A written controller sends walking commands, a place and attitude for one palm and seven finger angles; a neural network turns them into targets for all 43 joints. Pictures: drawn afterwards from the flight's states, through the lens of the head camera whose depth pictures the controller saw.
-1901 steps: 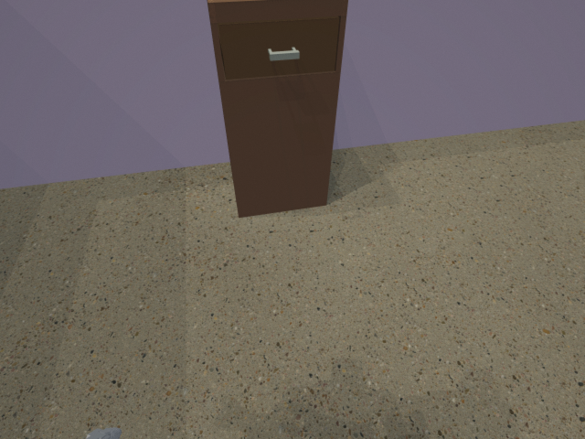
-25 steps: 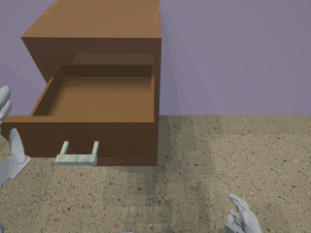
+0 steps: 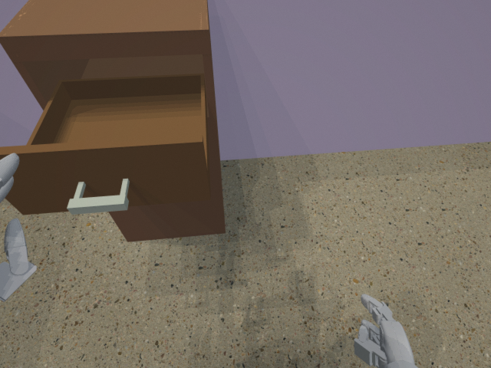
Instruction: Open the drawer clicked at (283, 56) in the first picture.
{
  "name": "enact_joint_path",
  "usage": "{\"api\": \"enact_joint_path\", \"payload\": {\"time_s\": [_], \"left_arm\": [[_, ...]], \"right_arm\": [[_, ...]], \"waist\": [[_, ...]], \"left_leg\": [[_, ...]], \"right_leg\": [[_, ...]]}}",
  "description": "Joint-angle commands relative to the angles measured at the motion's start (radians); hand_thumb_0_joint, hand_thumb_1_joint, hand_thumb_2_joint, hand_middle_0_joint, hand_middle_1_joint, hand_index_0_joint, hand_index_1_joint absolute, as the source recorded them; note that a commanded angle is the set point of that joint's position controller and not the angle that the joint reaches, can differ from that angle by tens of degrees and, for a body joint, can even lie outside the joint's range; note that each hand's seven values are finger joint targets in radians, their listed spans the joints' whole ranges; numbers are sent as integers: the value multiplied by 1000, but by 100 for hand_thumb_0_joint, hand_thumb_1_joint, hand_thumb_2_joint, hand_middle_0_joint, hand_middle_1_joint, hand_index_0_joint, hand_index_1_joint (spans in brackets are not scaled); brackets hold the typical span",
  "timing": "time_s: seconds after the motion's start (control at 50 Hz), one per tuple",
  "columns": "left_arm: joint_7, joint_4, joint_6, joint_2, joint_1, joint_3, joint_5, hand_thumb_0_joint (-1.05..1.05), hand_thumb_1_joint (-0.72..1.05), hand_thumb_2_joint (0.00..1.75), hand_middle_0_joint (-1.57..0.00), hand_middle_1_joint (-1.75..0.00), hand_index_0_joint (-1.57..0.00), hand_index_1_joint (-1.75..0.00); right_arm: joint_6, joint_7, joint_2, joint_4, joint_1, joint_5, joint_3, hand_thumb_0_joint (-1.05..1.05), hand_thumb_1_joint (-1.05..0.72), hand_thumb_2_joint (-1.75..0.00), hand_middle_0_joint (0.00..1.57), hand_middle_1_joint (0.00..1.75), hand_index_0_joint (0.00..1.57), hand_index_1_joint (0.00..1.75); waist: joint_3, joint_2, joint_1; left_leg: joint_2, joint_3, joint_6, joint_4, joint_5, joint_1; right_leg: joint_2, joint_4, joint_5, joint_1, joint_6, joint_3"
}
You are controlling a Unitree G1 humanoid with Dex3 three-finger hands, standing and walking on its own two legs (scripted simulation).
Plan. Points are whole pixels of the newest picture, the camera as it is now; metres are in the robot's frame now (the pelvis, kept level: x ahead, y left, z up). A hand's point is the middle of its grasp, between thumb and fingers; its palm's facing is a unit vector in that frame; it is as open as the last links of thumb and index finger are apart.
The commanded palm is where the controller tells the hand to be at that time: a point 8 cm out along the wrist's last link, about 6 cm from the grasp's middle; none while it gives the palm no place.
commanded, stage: stop stepping back and stand still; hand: left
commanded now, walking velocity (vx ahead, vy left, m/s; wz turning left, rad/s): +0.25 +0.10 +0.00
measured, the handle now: (101, 195) +0.41 +0.28 +0.01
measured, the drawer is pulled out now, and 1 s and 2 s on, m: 0.30 0.30 0.30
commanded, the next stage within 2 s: let the arm hang, fingers relaxed in 0.84 s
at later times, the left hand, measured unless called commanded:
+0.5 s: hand out of the picture +0.11 +0.24 +0.18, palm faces +0.44 -0.80 -0.40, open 7.4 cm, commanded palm +0.04 +0.28 +0.20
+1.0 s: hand (18, 340) +0.15 +0.24 +0.12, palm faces +0.27 -0.83 -0.49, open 7.4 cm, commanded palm none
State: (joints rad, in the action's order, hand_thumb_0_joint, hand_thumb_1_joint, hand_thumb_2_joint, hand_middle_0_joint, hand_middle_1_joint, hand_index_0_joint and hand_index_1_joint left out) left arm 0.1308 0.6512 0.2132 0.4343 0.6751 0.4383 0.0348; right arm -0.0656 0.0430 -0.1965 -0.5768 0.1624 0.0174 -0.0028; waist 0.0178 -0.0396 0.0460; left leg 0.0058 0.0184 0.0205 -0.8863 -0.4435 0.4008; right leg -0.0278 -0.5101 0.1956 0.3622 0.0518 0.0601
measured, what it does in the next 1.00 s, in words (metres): steps on the spot: left foot, then right foot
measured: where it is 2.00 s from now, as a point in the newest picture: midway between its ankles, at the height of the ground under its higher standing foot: outside the picture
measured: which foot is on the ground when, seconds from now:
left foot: up 0.00-0.08, down 0.10-0.66, up 0.68-0.88, down 0.90-1.00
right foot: down 0.00-0.46, up 0.48-0.62, down 0.64-1.00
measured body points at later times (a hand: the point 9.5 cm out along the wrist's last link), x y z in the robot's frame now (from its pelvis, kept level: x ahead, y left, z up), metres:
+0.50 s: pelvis -0.08 +0.00 -0.01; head -0.10 +0.00 +0.44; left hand +0.09 +0.28 +0.21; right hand +0.09 -0.23 -0.09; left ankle -0.08 +0.12 -0.74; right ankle +0.01 -0.08 -0.72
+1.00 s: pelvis -0.06 +0.01 +0.00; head -0.04 +0.01 +0.45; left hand +0.12 +0.29 +0.15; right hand +0.12 -0.25 -0.08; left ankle -0.05 +0.10 -0.74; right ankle -0.06 -0.11 -0.73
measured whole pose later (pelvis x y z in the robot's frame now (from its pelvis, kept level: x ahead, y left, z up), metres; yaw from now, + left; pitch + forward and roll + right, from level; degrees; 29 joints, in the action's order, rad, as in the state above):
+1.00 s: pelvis -0.06 +0.01 +0.00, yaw +4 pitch +2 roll +0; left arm 0.08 0.41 0.19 0.41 0.50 0.26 -0.03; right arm -0.12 0.01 -0.28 -0.66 0.20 0.00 -0.03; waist -0.01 0.00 0.02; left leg 0.03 0.02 -0.04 -0.52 -0.25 0.30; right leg -0.02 -0.60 0.29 0.30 0.00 0.07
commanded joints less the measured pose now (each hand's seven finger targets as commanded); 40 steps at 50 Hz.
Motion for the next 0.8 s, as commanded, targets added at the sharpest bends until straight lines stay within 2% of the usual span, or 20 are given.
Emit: {"api": "enact_joint_path", "payload": {"time_s": [0.0, 0.02, 0.08, 0.12, 0.18, 0.22, 0.28, 0.32, 0.38, 0.4, 0.44, 0.46, 0.48, 0.52, 0.58, 0.6, 0.64, 0.66, 0.7, 0.78], "left_arm": [[61, 209, 35, 129, 15, 116, -2, 0, 90, 90, -20, -30, -20, -30], [66, 233, 38, 126, 2, 102, -5, 0, 90, 90, -20, -30, -20, -30], [68, 293, 64, 149, -34, 103, -1, 0, 90, 90, -20, -30, -20, -30], [62, 258, 58, 164, -27, 123, -2, 0, 90, 90, -20, -30, -20, -30], [60, 241, 54, 138, -135, 91, -8, 0, 90, 90, -20, -30, -20, -30], [56, 134, 47, 118, -173, 71, -12, 0, 90, 90, -20, -30, -20, -30], [45, 70, 34, 103, -252, 34, -21, 0, 90, 90, -20, -30, -20, -30], [37, 52, 36, 112, -275, 30, -16, 0, 90, 90, -20, -30, -20, -30], [39, 113, 37, 112, -251, 36, -13, 0, 90, 90, -20, -30, -20, -30], [41, 124, 40, 111, -214, 41, -12, 0, 90, 90, -20, -30, -20, -30], [61, 201, 44, 88, -179, 46, -35, 0, 90, 90, -20, -30, -20, -30], [67, 227, 43, 146, -196, 82, -42, 0, 90, 90, -20, -30, -20, -30], [55, 233, 38, 154, -169, 98, -37, 0, 90, 90, -20, -30, -20, -30], [50, 200, 28, 120, -87, 75, -15, 0, 90, 90, -20, -30, -20, -30], [45, 161, 26, 119, -122, 64, -7, 0, 90, 90, -20, -30, -20, -30], [40, 124, 31, 139, -156, 79, -15, 0, 90, 90, -20, -30, -20, -30], [36, 99, 28, 176, -234, 96, -1, 0, 90, 90, -20, -30, -20, -30], [37, 50, 42, 168, -244, 104, 0, 0, 90, 90, -20, -30, -20, -30], [27, 48, 49, 107, -166, 63, 5, 0, 90, 90, -20, -30, -20, -30], [30, 188, 70, 122, -73, 72, -2, 0, 90, 90, -20, -30, -20, -30]], "right_arm": [[-75, 26, -106, 167, -47, -11, -26, 0, -90, -90, 20, 30, 20, 30], [-89, 28, -120, 162, -30, -18, -29, 0, -90, -90, 20, 30, 20, 30], [-123, 26, -157, 175, -35, -14, -53, 0, -90, -90, 20, 30, 20, 30], [-127, 17, -131, 148, -29, -7, -48, 0, -90, -90, 20, 30, 20, 30], [-125, 20, -142, 130, -43, -3, -46, 0, -90, -90, 20, 30, 20, 30], [-121, 22, -146, 114, -36, -6, -48, 0, -90, -90, 20, 30, 20, 30], [-107, 25, -149, 101, -36, -8, -50, 0, -90, -90, 20, 30, 20, 30], [-96, 16, -141, 75, -16, -10, -49, 0, -90, -90, 20, 30, 20, 30], [-89, 15, -123, 86, -25, -20, -21, 0, -90, -90, 20, 30, 20, 30], [-91, 19, -130, 99, -30, -24, -18, 0, -90, -90, 20, 30, 20, 30], [-97, 23, -127, 131, -41, -35, -27, 0, -90, -90, 20, 30, 20, 30], [-103, 24, -90, 134, -44, -33, -32, 0, -90, -90, 20, 30, 20, 30], [-106, 12, -97, 131, -43, -27, -40, 0, -90, -90, 20, 30, 20, 30], [-109, 3, -112, 115, -38, -14, -33, 0, -90, -90, 20, 30, 20, 30], [-98, 18, -125, 111, -63, -10, -21, 0, -90, -90, 20, 30, 20, 30], [-91, 19, -121, 98, -52, -16, -23, 0, -90, -90, 20, 30, 20, 30], [-86, 16, -129, 98, -59, -7, -38, 0, -90, -90, 20, 30, 20, 30], [-86, 15, -130, 78, -56, -19, -32, 0, -90, -90, 20, 30, 20, 30], [-89, 4, -135, 72, -28, -2, -51, 0, -90, -90, 20, 30, 20, 30], [-75, 4, -105, 122, -71, -8, -32, 0, -90, -90, 20, 30, 20, 30]], "waist": [[-134, -98, -21], [-117, -38, -17], [-104, 241, -50], [-126, 269, -40], [-15, 199, -33], [50, 117, -31], [97, -43, -18], [11, -162, -7], [-46, -33, 0], [-16, 69, -5], [17, 335, -8], [22, 294, -14], [27, 223, -22], [-5, 171, -50], [-3, 227, -40], [16, 102, -31], [-11, -206, -20], [8, -111, -17], [-97, -76, -11], [-94, -63, -34]], "left_leg": [[-8, 28, -46, 410, 28, -155], [-21, 17, -56, 529, 73, -181], [-223, -194, -118, 604, 313, -180], [-213, -144, -106, 578, 306, -117], [-167, -98, -103, 589, -25, 93], [-111, -70, -99, 537, -203, 122], [-11, -14, -87, 300, -166, -12], [28, 37, -76, 129, -55, -122], [-5, 6, -86, 368, -42, -230], [-48, -92, -105, 476, -159, -194], [-299, -443, -204, 805, -518, 81], [-326, -462, -231, 795, -432, 116], [-306, -352, -239, 713, -229, 57], [-236, -160, -170, 577, 101, -47], [-178, -93, -120, 487, -25, 52], [-125, -56, -95, 372, -15, 85], [-3, -10, -47, 10, -2, 141], [-20, -31, -36, -46, 39, 128], [-26, -58, -33, -70, 94, 93], [-35, 9, -43, 253, 119, -36]], "right_leg": [[-206, 244, 143, -106, 25, -204], [-176, 209, 165, -121, 4, -187], [-21, -58, 29, -133, -58, -47], [-22, -91, 85, -168, -66, -19], [-13, -44, 99, -280, -66, -43], [-14, 55, 281, -206, -55, -115], [-87, 273, 559, 54, -3, -307], [-191, 351, 547, 84, 31, -379], [-135, 240, 496, 91, 17, -225], [-65, 142, 509, 115, -3, -179], [117, -416, 260, 9, -71, -5], [85, -590, 236, 38, -72, -57], [52, -602, 204, 85, -72, -78], [19, -302, 221, 25, -63, -22], [21, 34, 162, -208, -56, 27], [-16, 148, 131, -239, -35, -65], [-301, 348, 180, -180, 91, -504], [-317, 338, -12, -177, 104, -450], [-269, 267, -159, -248, 41, -372], [-233, 236, -152, -228, 75, -206]]}}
